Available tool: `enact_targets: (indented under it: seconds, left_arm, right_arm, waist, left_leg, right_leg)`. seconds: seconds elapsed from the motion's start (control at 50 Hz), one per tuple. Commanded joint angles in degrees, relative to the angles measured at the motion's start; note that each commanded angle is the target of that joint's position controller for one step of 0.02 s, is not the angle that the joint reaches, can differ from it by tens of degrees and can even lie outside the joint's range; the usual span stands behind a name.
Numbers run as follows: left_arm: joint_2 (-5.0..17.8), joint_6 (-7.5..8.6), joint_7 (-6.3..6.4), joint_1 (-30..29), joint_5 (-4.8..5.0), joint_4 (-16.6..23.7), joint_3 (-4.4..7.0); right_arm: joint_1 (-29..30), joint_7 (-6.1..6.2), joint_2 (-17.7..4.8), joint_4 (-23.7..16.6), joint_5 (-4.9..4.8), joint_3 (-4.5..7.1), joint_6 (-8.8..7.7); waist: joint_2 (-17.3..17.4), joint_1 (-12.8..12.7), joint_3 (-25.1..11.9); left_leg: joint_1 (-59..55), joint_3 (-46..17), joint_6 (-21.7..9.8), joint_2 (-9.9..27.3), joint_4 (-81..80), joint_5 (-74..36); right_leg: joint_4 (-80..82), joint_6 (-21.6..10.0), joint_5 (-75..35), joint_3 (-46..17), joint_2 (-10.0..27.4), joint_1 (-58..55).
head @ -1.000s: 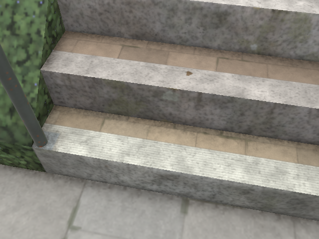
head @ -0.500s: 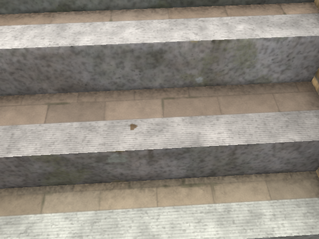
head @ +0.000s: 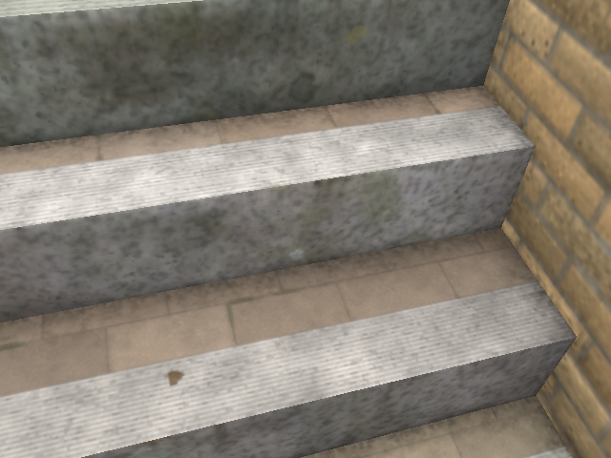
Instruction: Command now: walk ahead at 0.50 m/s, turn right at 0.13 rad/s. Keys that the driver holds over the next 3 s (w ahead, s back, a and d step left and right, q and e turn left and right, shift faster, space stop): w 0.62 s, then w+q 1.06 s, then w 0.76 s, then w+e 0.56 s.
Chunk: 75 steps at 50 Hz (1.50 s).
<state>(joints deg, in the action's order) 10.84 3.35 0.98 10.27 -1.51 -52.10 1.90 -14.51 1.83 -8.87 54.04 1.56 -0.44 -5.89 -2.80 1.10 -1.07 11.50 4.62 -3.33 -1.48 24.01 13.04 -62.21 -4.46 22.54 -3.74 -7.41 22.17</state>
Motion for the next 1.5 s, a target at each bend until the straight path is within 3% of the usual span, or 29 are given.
enact_targets:
  seconds: [0.02,0.12,0.28,0.38,0.44,0.48,0.5,0.52,0.54,0.56,0.58,0.6,0.62,0.64,0.68,0.72,0.8,0.84,0.94,1.1,1.28,1.32,1.36,1.4,1.42,1.44,1.46,1.48,1.5]
  left_arm:
    - [4.98,-1.54,-0.52,5.18,-2.51,1.36,1.56]
    - [0.48,-2.04,-1.28,-3.87,-2.13,6.88,0.61]
    - [-1.75,-4.14,0.27,-11.48,-1.23,13.82,-0.44]
    - [-2.56,-3.47,0.9,-25.35,-1.16,23.55,-1.36]
    - [-4.12,-3.57,1.51,-30.58,-0.38,29.57,-2.46]
    - [-4.66,-3.48,1.22,-33.66,0.24,34.1,-3.86]
    - [-6.1,-3.94,0.97,-35.12,-0.97,37.21,-4.88]
    - [-6.77,-4.8,-0.01,-25.44,0.19,35.35,-5.79]
    - [-5.43,-5.49,0.37,-18.44,0.94,32.61,-4.61]
    - [0.63,-6.44,0.77,0.09,1.12,25.4,-1.0]
    - [5.54,-6.12,0.78,11.95,-0.28,21.88,1.19]
    - [12.13,-4.99,2.07,19.19,-1.08,19.1,3.58]
    - [19.22,-4.59,2.87,17.39,0.83,16.62,5.04]
    - [16.82,-4.6,4.08,12.61,0.33,16.17,4.47]
    - [7.36,-5.03,4.51,-6.0,-0.62,15.38,1.38]
    - [-1.46,-4.69,3.98,-10.68,-0.68,11.66,-1.1]
    - [-1.8,-1.3,3.02,0.95,-1.72,4.2,-1.22]
    - [-1.12,0.11,3.13,3.14,-1.26,3.58,-1.23]
    - [1.88,0.55,3.23,11.81,-0.21,1.4,-0.07]
    - [0.63,1.25,4.79,21.66,-0.75,-0.85,0.62]
    - [-1.35,1.89,5.03,28.43,-0.92,-3.46,0.83]
    - [1.67,0.61,4.07,24.7,-1.23,-0.7,1.68]
    - [2.69,0.59,3.96,26.64,-1.5,-1.67,2.21]
    - [2.55,-0.26,4.85,23.98,1.03,-0.75,1.77]
    - [2.89,-1.26,5.37,24.9,3.27,-1.44,1.05]
    - [8.67,-1.31,6.48,28.08,3.47,-0.93,1.38]
    - [16.43,-0.21,5.06,24.09,3.76,1.04,3.27]
    - [18.91,0.47,1.93,16.71,4.96,5.38,3.94]
    - [18.91,1.67,-0.58,10.02,3.06,9.85,5.0]
  right_arm:
    - [-1.3,-1.03,-7.26,-0.49,-0.74,2.2,0.32]
    - [-11.46,0.1,-7.39,4.84,-0.4,2.88,-0.05]
    - [-16.42,1.08,-9.4,6.25,0.14,4.12,-1.98]
    - [-19.9,1.8,-11.01,6.88,0.81,4.68,-1.75]
    - [-18.24,1.22,-11.93,6.99,1.32,4.79,-1.59]
    - [-14.94,0.78,-12.37,6.83,0.65,4.38,-0.94]
    - [-13.57,0.89,-11.65,6.96,-0.88,4.24,-0.17]
    - [-4.26,-0.08,-11.62,3.33,-2.53,3.77,0.7]
    - [-5.51,-0.9,-14.72,1.31,-4.5,4.38,0.38]
    - [-4.91,-1.81,-20.75,-0.54,-3.98,5.71,-0.21]
    - [-5.85,-3.39,-24.22,0.05,-5.94,6.96,-1.55]
    - [-0.6,-5.41,-21.17,-4.18,-7.35,6.96,-2.7]
    - [-5.47,-6.42,-12.4,-5.39,-3.49,5.91,-2.49]
    - [-13.19,-5.22,-5.33,-2.09,-1.9,5.61,-0.38]
    - [-9.91,-2.69,-0.59,-8.13,-0.51,4.4,3.06]
    - [-3.72,-2.29,-0.68,-10.83,2.74,3.47,6.39]
    - [4.08,-0.34,2.41,-14.16,0.28,1.74,8.16]
    - [4.63,1.14,1.52,-14.54,-0.51,1.67,8.35]
    - [8.91,2.55,1.02,-15.28,2.06,2.13,10.85]
    - [19.19,-0.76,4.92,-18.08,1.31,1.23,9.35]
    - [25.45,-0.95,6.36,-22.13,1.56,0.36,10.04]
    - [24.97,-1.07,6.25,-23.83,-0.96,0.53,9.31]
    - [28.92,-1.62,5.93,-26.12,0.02,0.67,9.51]
    - [33.05,-2.1,4.17,-28.65,-2.36,-0.96,10.06]
    - [29.21,-1.69,4.43,-24.9,-3.92,-0.95,10.57]
    - [19.69,-1.33,4.59,-21.88,-4.7,-0.55,11.16]
    - [5.21,-1.59,2.07,-20.66,-2.92,0.36,10.65]
    - [-4.82,-1.13,-3.26,-16.86,-1.56,2.18,10.1]
    - [-7.52,-0.1,-8.21,-16.89,-2.33,4.8,10.54]
  waist:
    - [7.65,-3.11,5.28]
    - [4.34,-0.41,3.56]
    - [13.46,1.64,1.9]
    - [7.88,4.6,8.12]
    - [10.57,5.06,10.38]
    - [9.78,4.03,10.72]
    - [9.59,3.63,10.1]
    - [6.58,-2.05,4.86]
    - [9.15,-3.39,-5.65]
    - [9.98,-9.79,-18.29]
    - [11.91,-16.49,-26.67]
    - [-6.19,-19.83,-29.42]
    - [-26.79,-14.31,-35.28]
    - [-18.35,-7.56,-32.44]
    - [-12.15,5.15,-15.61]
    - [-8.32,6.92,-2.56]
    - [1.87,4.76,4.54]
    - [2.43,4.29,3.63]
    - [0.01,1.47,1.89]
    - [-0.45,-3.62,3.98]
    - [-2.83,-4.7,7.91]
    - [-7.39,-3.18,7.77]
    - [-8.08,-3.58,6.07]
    - [-8.27,-5.75,10.33]
    - [-3.24,-5.63,6.11]
    - [-9.07,-2.43,-1.26]
    - [-18.85,3.35,-9.63]
    - [-16.38,8.6,-17.26]
    - [-9.24,10.31,-16.36]
  left_leg:
    - [0.89,-18.79,-12.95,17.77,-12.52,-6.65]
    - [-5.96,-15.87,-12.07,15.14,-10.25,-3.55]
    - [-13.59,-17.51,-13.0,19.59,-14.32,-3.63]
    - [-23.32,-19.81,-10.9,24.74,-19.16,10.15]
    - [-25.18,-16.36,-9.37,26.76,-22.51,10.83]
    - [-18.51,-8.83,-5.57,23.05,-29.09,12.62]
    - [-11.01,-6.4,-4.94,20.68,-32.9,6.88]
    - [6.48,1.08,-6.2,15.46,-38.03,-4.19]
    - [9.53,0.0,-8.68,15.24,-31.62,-33.97]
    - [2.71,1.66,-8.69,15.55,-17.06,-68.38]
    - [-1.06,-1.7,-6.18,15.24,3.41,-89.74]
    - [14.21,-6.38,-1.17,6.97,29.51,-61.54]
    - [16.13,-15.69,1.21,-5.96,58.97,-4.22]
    - [20.74,-29.86,3.86,-8.22,80.69,-3.88]
    - [28.74,-20.15,3.57,-1.93,89.06,-14.7]
    - [37.53,-13.6,2.66,-2.04,96.96,-17.02]
    - [51.02,-14.74,2.5,-4.05,99.28,-14.55]
    - [50.2,-10.89,3.0,-5.98,96.85,-17.02]
    - [67.55,-11.99,1.25,-4.98,113.05,-12.11]
    - [76.39,-9.19,-0.13,-0.34,108.89,-11.57]
    - [81.69,-5.57,-2.26,5.32,101.1,-3.82]
    - [77.41,-4.21,-2.66,4.92,93.58,1.34]
    - [79.4,-1.97,-3.76,5.71,95.0,4.71]
    - [59.85,9.61,-6.35,8.21,60.86,19.89]
    - [41.32,20.01,-7.17,0.72,50.93,24.21]
    - [30.09,21.29,-8.09,-6.85,57.4,29.95]
    - [21.11,12.96,-10.67,-5.92,51.52,30.4]
    - [7.13,2.13,-13.24,-7.33,47.93,27.67]
    - [-1.66,-10.7,-14.84,-5.17,34.29,33.11]
  right_leg:
    - [-29.15,1.52,0.56,1.43,3.53,14.54]
    - [-39.61,2.79,-6.1,2.17,5.6,31.8]
    - [-44.45,3.52,1.81,5.59,11.82,43.14]
    - [-53.02,1.41,14.57,1.27,15.11,67.23]
    - [-59.05,-0.77,23.92,0.04,16.51,77.19]
    - [-44.86,-1.32,23.3,4.1,18.83,69.43]
    - [-38.58,-2.91,21.05,2.91,19.48,58.13]
    - [-17.68,-3.42,6.04,11.08,17.82,26.54]
    - [-16.74,-3.89,1.89,10.39,13.48,3.25]
    - [-16.63,-2.5,3.17,15.13,5.92,-10.1]
    - [-7.91,-3.0,1.22,7.67,1.65,-17.72]
    - [17.48,-3.96,12.14,-20.31,13.64,-26.59]
    - [40.59,2.59,11.97,-43.65,25.89,-24.4]
    - [46.47,13.47,-2.04,-50.06,33.33,-17.8]
    - [32.2,10.21,3.13,-31.19,27.41,0.94]
    - [23.84,4.59,16.31,-12.8,22.38,13.18]
    - [30.49,2.89,-3.43,-3.1,24.94,11.9]
    - [33.81,2.22,-12.53,3.23,25.3,11.26]
    - [37.15,1.36,-11.3,3.33,27.8,-7.79]
    - [41.91,1.8,-10.64,7.09,29.98,-21.18]
    - [48.31,2.24,-17.71,11.78,31.98,-29.18]
    - [49.87,2.9,-19.29,14.91,30.14,-27.05]
    - [51.05,0.64,-19.98,15.2,30.1,-32.48]
    - [61.89,-1.87,-38.04,23.09,26.95,-25.17]
    - [56.48,-2.3,-68.42,26.51,24.51,-20.29]
    - [42.8,-2.39,-117.26,24.55,26.9,-22.39]
    - [28.7,-4.86,-128.07,23.17,30.99,-26.7]
    - [14.31,-5.0,-122.1,21.48,27.64,-17.62]
    - [0.18,-2.63,-90.04,17.83,22.59,-1.73]
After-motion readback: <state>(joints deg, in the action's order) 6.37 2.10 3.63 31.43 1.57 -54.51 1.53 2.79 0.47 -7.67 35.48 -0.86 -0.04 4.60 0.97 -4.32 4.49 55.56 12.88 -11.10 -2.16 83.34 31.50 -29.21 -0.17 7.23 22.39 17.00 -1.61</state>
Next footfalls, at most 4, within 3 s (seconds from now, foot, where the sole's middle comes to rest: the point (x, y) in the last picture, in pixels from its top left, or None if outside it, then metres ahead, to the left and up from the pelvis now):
0.56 right None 0.38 -0.30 -0.57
1.46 left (314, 329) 0.60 -0.01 -0.36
2.00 right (364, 141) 0.84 -0.09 -0.15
2.52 left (34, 1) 0.88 0.41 0.07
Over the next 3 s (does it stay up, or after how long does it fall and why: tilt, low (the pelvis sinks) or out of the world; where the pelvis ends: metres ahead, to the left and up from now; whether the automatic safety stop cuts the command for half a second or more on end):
stays up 0.91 0.35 0.82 its command is cut before an obstacle after 0.6 s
